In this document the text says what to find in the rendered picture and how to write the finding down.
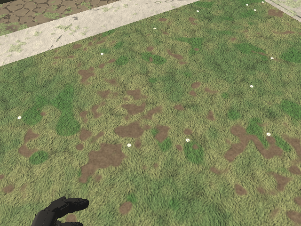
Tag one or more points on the left robot hand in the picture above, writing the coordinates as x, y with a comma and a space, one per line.
58, 209

